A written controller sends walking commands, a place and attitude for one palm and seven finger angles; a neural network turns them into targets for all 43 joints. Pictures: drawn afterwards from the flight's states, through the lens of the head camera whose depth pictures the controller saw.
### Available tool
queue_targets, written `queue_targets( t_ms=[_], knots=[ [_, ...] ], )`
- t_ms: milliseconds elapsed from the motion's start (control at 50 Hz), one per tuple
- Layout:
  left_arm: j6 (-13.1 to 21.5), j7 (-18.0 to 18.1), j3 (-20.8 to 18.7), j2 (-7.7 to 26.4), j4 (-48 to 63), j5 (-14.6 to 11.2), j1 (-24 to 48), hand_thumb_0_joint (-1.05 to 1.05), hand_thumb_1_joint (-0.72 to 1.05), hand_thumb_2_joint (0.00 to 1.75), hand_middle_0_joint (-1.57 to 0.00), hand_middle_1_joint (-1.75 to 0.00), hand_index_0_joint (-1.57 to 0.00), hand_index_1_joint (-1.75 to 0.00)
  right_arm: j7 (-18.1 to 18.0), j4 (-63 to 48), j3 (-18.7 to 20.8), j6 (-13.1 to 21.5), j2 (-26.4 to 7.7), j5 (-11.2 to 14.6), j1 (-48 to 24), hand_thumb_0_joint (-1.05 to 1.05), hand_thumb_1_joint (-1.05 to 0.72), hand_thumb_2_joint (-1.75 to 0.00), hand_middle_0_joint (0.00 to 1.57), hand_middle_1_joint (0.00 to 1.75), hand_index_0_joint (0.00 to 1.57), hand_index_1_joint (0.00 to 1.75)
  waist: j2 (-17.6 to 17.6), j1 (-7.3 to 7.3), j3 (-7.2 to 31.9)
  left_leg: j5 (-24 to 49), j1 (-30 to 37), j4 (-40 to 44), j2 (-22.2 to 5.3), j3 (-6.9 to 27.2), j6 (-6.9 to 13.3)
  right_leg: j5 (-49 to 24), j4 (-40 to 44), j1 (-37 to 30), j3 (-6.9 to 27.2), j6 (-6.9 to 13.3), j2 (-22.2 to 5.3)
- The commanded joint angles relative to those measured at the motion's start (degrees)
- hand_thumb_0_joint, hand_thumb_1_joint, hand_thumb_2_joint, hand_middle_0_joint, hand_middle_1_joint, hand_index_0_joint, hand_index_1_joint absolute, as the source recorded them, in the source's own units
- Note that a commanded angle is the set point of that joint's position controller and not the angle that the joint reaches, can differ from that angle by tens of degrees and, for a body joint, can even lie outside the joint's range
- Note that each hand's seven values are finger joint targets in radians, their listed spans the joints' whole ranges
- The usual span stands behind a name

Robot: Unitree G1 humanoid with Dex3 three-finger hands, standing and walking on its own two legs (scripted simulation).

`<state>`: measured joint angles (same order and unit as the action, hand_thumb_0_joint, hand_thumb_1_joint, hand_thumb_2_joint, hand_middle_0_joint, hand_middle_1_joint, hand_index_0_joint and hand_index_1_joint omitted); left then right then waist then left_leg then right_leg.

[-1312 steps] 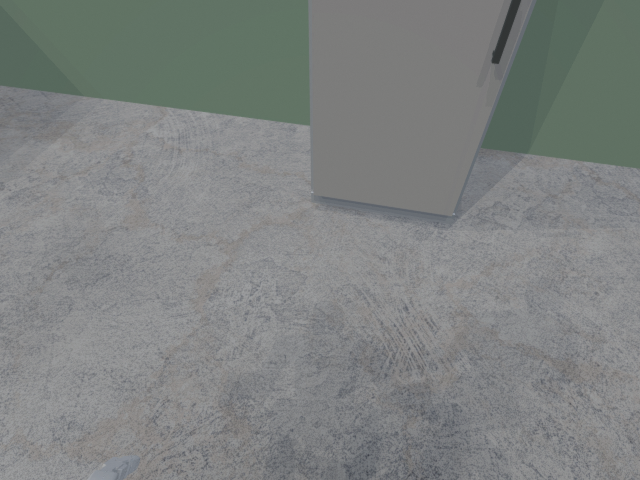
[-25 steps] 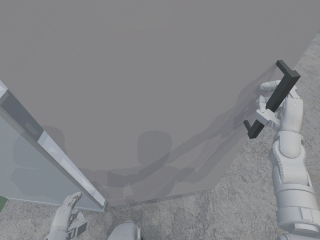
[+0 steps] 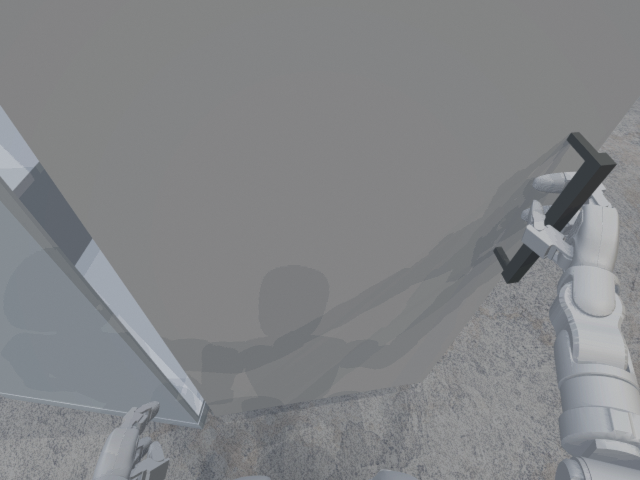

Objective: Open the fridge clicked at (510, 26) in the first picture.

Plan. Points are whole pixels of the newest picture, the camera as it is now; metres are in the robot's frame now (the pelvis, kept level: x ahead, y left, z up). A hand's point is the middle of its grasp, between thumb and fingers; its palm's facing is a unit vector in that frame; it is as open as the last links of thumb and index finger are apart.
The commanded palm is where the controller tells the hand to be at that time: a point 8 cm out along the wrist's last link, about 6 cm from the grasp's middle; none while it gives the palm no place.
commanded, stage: loosen the grip on the handle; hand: right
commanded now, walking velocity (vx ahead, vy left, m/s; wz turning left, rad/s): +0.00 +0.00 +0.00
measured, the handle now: (540, 217) +0.43 -0.25 +0.10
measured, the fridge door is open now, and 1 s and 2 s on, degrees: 73 69 69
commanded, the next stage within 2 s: slip the hand off the handle in 0.60 s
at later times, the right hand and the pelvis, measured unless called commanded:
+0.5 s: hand (532, 232) +0.42 -0.24 +0.09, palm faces +0.31 +0.92 -0.22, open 13.2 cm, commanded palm +0.37 -0.28 +0.11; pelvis -0.01 -0.03 -0.01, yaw +3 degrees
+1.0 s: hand (578, 232) +0.42 -0.30 +0.09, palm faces +0.39 +0.90 -0.21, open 14.6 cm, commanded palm +0.38 -0.33 +0.10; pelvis +0.04 -0.02 -0.01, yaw +2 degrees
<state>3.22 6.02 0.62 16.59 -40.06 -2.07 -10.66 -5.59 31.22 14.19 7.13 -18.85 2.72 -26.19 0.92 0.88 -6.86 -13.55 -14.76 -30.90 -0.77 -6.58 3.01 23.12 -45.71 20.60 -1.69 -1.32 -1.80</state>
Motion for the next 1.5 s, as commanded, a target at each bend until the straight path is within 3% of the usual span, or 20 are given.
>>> queue_targets(
  t_ms=[0,20,40,60,80,140,200,240,300,380,400,540,660,680,740,800,1040,1260,1400,1480],
  knots=[
    [5.7,-1.5,-6.2,6.0,7.6,1.0,-0.9,0.0,0.9,0.9,-0.2,-0.3,-0.2,-0.3,-0.2,-10.1,27.1,5.2,-48.4,-6.9,-47.2,0.0,-0.9,-0.9,0.45,1.4,0.45,1.4,-15.0,-4.34,19.3,19.9,8.9,10.0,-7.3,15.8,0.1,-13.7,12.3,-2.3,-5.1,0.5,1.5],
    [8.6,-1.7,-3.1,5.6,7.0,2.4,3.0,0.0,0.9,0.9,-0.2,-0.3,-0.2,-0.3,2.7,8.2,6.9,-0.7,-20.7,-8.1,-40.0,0.0,-0.78,-0.84,0.45,1.4,0.45,1.4,-6.5,2.3,31.9,31.7,8.3,-3.6,-2.0,6.3,0.2,-28.6,19.7,-2.3,-1.6,3.2,2.3],
    [8.9,-2.6,-4.9,6.7,6.0,0.4,-4.3,0.0,0.9,0.9,-0.2,-0.3,-0.2,-0.3,2.6,0.2,7.0,-1.2,-17.6,-5.1,-31.3,0.0,-0.66,-0.78,0.45,1.4,0.45,1.4,2.6,0.63,34.4,23.7,1.2,-3.6,-1.5,1.9,-0.8,-37.5,16.8,-12.3,0.0,1.1,0.9],
    [8.2,-3.1,-4.0,5.6,5.1,0.1,-4.3,0.0,0.9,0.9,-0.2,-0.3,-0.2,-0.3,3.7,0.2,-0.2,-0.8,-6.2,-4.8,-25.6,0.0,-0.54,-0.73,0.45,1.4,0.45,1.4,4.3,1.26,28.4,14.2,-5.8,-1.3,-0.3,1.8,-1.9,-33.7,15.2,-14.0,1.1,0.6,0.7],
    [7.5,-3.3,-4.0,6.5,4.8,-0.4,-1.6,0.0,0.9,0.9,-0.2,-0.3,-0.2,-0.3,3.3,-0.9,2.4,1.6,-9.9,-3.5,-28.0,0.0,-0.42,-0.67,0.45,1.4,0.45,1.4,4.1,0.53,23.6,2.0,-9.3,2.8,0.1,3.1,-2.4,-13.1,18.1,-13.5,2.3,0.7,0.3],
    [7.7,-3.8,-3.0,6.3,7.4,1.3,0.0,0.0,0.9,0.9,-0.2,-0.3,-0.2,-0.3,-1.0,-4.9,4.5,2.9,-12.9,-4.3,-26.7,0.0,-0.05,-0.49,0.45,1.4,0.45,1.4,14.1,-0.93,22.1,2.9,-7.4,0.7,-0.7,3.2,-0.6,-11.0,17.2,-8.0,2.0,1.3,1.9],
    [7.9,-4.1,-2.6,6.3,9.1,1.2,-0.1,0.0,0.9,0.9,-0.2,-0.3,-0.2,-0.3,-3.9,-3.2,1.1,5.0,-11.5,-6.3,-29.3,0.0,0.31,-0.32,0.45,1.4,0.45,1.4,-0.3,1.51,17.1,-5.8,-11.6,0.9,0.2,3.2,-1.5,1.1,19.2,-2.0,4.0,2.4,0.5],
    [8.1,-3.6,-2.4,6.8,9.9,1.4,0.3,0.0,0.9,0.9,-0.2,-0.3,-0.2,-0.3,-5.2,-2.2,3.1,6.6,-13.1,-6.2,-27.9,0.0,0.55,-0.2,0.42,1.37,0.42,1.37,-3.7,0.7,18.5,-8.7,-10.7,0.8,0.1,3.8,-1.6,4.5,19.1,-0.8,4.1,2.8,0.5],
    [8.7,-3.1,-2.1,6.7,9.3,1.2,-0.6,0.0,0.9,0.9,-0.2,-0.3,-0.2,-0.3,-4.3,0.1,0.7,7.7,-10.7,-4.5,-29.8,0.0,0.55,-0.2,0.38,1.32,0.38,1.32,-5.1,1.1,20.7,-11.0,-10.9,0.9,0.4,4.5,-2.0,6.3,17.9,-0.3,3.1,2.7,0.9],
    [9.0,-2.5,-1.7,6.6,8.2,1.2,-1.1,0.0,0.9,0.9,-0.2,-0.3,-0.2,-0.3,-4.4,-0.9,0.3,8.2,-12.4,-4.8,-34.3,0.0,0.55,-0.2,0.33,1.25,0.33,1.25,1.8,1.18,22.2,-10.8,-11.8,0.2,0.2,4.9,-1.8,8.2,17.2,-0.3,3.4,2.5,1.1],
    [8.8,-2.3,-2.0,7.0,7.9,1.5,-1.7,0.0,0.9,0.9,-0.2,-0.3,-0.2,-0.3,-4.8,-0.5,6.5,8.3,-19.3,-5.4,-30.3,0.0,0.55,-0.2,0.32,1.23,0.32,1.23,1.1,-0.7,23.8,-11.3,-10.0,0.2,0.1,5.0,-1.7,8.5,17.6,0.2,3.8,2.5,1.0],
    [9.0,-1.7,-2.1,6.7,7.0,2.2,-2.1,0.0,0.9,0.9,-0.2,-0.3,-0.2,-0.3,-4.7,-6.3,3.6,10.1,-13.8,-2.6,-28.4,0.0,0.55,-0.2,0.25,1.15,0.25,1.15,0.7,0.71,25.3,-5.5,-9.1,-0.9,0.7,4.3,-1.8,-0.9,15.9,-2.1,4.3,2.8,0.2],
    [8.1,-2.2,-2.9,6.5,7.0,2.2,-3.9,0.0,0.9,0.9,-0.2,-0.3,-0.2,-0.3,-4.3,-12.3,2.8,8.3,-11.8,-2.1,-20.5,0.0,0.55,-0.2,0.25,1.15,0.25,1.15,2.6,-0.41,28.9,7.9,-5.7,-2.2,0.8,3.9,-1.7,-21.4,12.8,-6.1,2.1,2.3,0.4],
    [7.2,-1.9,-3.0,7.2,5.1,2.3,-5.7,0.0,0.9,0.9,-0.2,-0.3,-0.2,-0.3,-4.5,-3.7,6.8,7.6,-16.8,-3.1,-19.5,0.0,0.55,-0.2,0.25,1.15,0.25,1.15,-1.4,0.78,24.0,7.8,-7.6,-2.3,0.7,3.9,-1.9,-20.1,12.0,-2.2,2.0,2.3,0.3],
    [5.6,-1.8,-3.0,7.0,6.6,2.1,-4.5,0.0,0.9,0.9,-0.2,-0.3,-0.2,-0.3,-3.7,-6.0,8.3,7.6,-18.1,-3.2,-19.3,0.0,0.55,-0.2,0.25,1.15,0.25,1.15,0.2,-0.35,24.0,8.7,-5.5,-2.4,0.2,4.5,-1.8,-19.1,11.8,-0.3,1.0,2.8,1.2],
    [4.7,-1.8,-3.4,6.6,7.7,2.0,-4.9,0.0,0.9,0.9,-0.2,-0.3,-0.2,-0.3,-1.8,-8.6,10.7,8.3,-20.2,-2.1,-15.8,0.0,0.55,-0.2,0.25,1.15,0.25,1.15,0.6,-1.55,30.6,13.3,-2.0,-3.2,0.5,5.0,-1.8,-23.6,10.8,-2.3,0.2,2.8,1.5],
    [3.1,-0.6,-3.2,7.3,6.8,0.7,-4.8,0.0,0.9,0.9,-0.2,-0.3,-0.2,-0.3,6.7,-5.7,9.1,8.4,-19.6,1.8,-18.0,0.0,0.55,-0.2,0.25,1.15,0.25,1.15,2.2,1.58,24.3,11.1,-7.8,-2.7,1.0,4.6,-1.9,-21.3,9.3,-1.7,1.4,2.9,1.3],
    [1.9,-0.9,-3.0,7.3,7.1,1.5,-6.6,0.0,0.9,0.9,-0.2,-0.3,-0.2,-0.3,8.7,-3.1,15.8,12.0,-28.2,0.7,-18.1,0.0,0.55,-0.2,0.25,1.15,0.25,1.15,4.5,-0.36,31.0,13.2,-6.6,-5.4,1.3,4.9,-1.8,-25.0,7.4,-1.4,1.8,2.9,1.5],
    [1.8,-1.7,-3.7,7.3,10.6,0.7,-5.6,0.0,0.9,0.9,-0.2,-0.3,-0.2,-0.3,11.5,-10.0,15.8,9.1,-23.9,4.5,-0.7,0.0,0.55,-0.2,0.25,1.15,0.25,1.15,3.6,-3.15,30.4,14.8,-4.3,-4.9,1.6,4.0,-1.7,-29.3,8.7,-2.0,1.8,2.6,0.8],
    [2.3,-1.5,-3.5,7.2,11.1,0.6,-4.1,0.0,0.9,0.9,-0.2,-0.3,-0.2,-0.3,9.8,-16.1,16.0,9.0,-22.9,5.4,0.0,0.0,0.55,-0.2,0.25,1.15,0.25,1.15,2.0,-2.16,25.6,10.4,-6.6,-4.2,1.9,3.4,-1.9,-24.1,10.0,-0.8,2.3,2.5,0.7]
  ],
)
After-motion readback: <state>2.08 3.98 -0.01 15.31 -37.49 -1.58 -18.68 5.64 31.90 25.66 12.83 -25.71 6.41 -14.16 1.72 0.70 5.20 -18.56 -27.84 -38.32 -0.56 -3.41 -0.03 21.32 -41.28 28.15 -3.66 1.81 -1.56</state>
